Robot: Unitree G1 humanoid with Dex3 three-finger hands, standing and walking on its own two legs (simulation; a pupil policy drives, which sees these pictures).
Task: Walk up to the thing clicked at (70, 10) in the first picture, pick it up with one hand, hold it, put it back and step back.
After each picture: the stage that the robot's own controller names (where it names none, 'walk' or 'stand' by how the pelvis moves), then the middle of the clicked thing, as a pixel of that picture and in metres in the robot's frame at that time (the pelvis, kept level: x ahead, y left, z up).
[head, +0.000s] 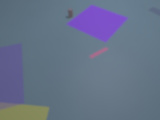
stand; (70, 13) +1.97 +0.20 -0.72
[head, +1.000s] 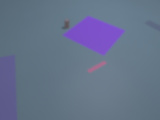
walk; (67, 23) +1.84 +0.20 -0.72
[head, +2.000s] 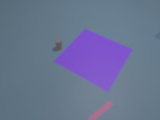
walk; (58, 44) +1.23 +0.22 -0.72
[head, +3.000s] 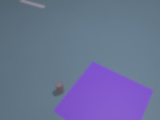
walk; (60, 87) +0.75 +0.24 -0.70
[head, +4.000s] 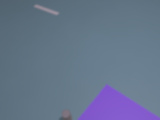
walk; (67, 116) +0.48 +0.22 -0.71
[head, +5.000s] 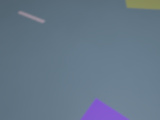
stand; out of the picture +0.36 +0.22 -0.72
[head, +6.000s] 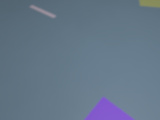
stand; out of the picture +0.37 +0.19 -0.72
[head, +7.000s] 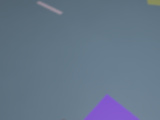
stand; out of the picture +0.40 +0.17 -0.72
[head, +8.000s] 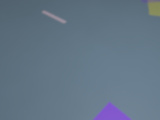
stand; out of the picture +0.40 +0.15 -0.72
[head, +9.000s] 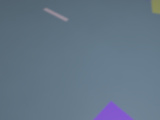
stand; out of the picture +0.40 +0.14 -0.73
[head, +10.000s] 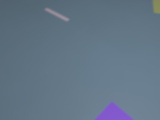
stand; out of the picture +0.39 +0.14 -0.73
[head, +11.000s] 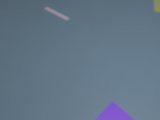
go down; out of the picture +0.38 +0.14 -0.73
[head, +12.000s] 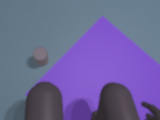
go down; (41, 57) +0.47 +0.19 -0.35
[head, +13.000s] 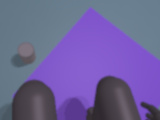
approach; (27, 53) +0.47 +0.21 -0.30
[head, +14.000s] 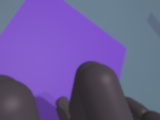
close in; out of the picture +0.46 +0.26 -0.22
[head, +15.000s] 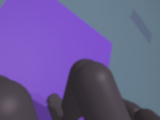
close; out of the picture +0.45 +0.26 -0.22
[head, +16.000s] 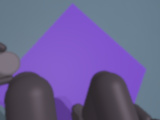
lift; (6, 65) +0.35 +0.23 -0.14
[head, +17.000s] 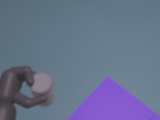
lift; (43, 90) +0.32 +0.15 +0.01
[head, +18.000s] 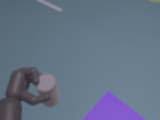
hold; (48, 90) +0.32 +0.14 +0.01
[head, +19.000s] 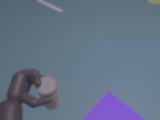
hold; (49, 93) +0.31 +0.14 +0.00
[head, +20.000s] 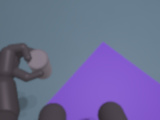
crouch; (40, 65) +0.40 +0.15 -0.07
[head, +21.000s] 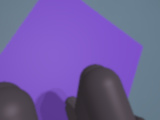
lower; out of the picture +0.46 +0.24 -0.19
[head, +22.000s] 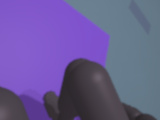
lower; out of the picture +0.46 +0.27 -0.23
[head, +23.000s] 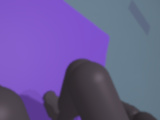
lower; out of the picture +0.46 +0.27 -0.23
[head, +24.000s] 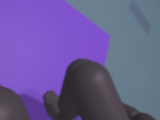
lower; out of the picture +0.46 +0.27 -0.24
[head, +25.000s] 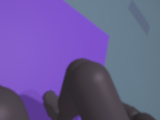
lower; out of the picture +0.46 +0.27 -0.24
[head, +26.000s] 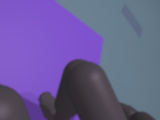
open; out of the picture +0.45 +0.24 -0.24
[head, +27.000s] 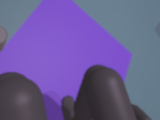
stand; out of the picture +0.46 +0.22 -0.25
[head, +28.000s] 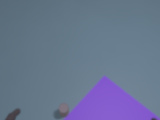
stand; (64, 110) +0.42 +0.11 -0.61
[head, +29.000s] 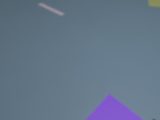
stand; out of the picture +0.41 +0.11 -0.67
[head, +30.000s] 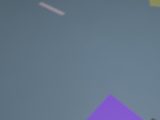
stand; out of the picture +0.40 +0.11 -0.67
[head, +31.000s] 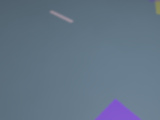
stand; out of the picture +0.44 +0.10 -0.72
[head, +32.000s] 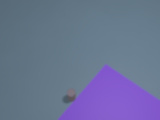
walk; (71, 95) +0.52 +0.10 -0.69
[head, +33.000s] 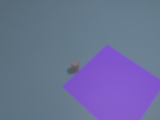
walk; (75, 66) +0.80 +0.09 -0.69
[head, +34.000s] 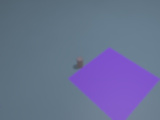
stand; (80, 62) +1.06 +0.12 -0.70
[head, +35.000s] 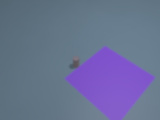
stand; (76, 62) +1.04 +0.11 -0.72
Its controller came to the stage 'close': yes
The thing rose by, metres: 0.72
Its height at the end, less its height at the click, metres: +0.00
